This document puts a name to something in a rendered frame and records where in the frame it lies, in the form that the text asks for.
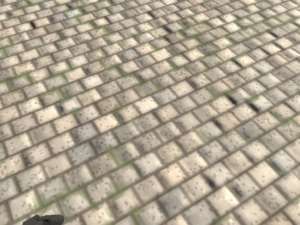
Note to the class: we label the left robot hand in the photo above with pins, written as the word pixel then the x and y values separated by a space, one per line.
pixel 45 220

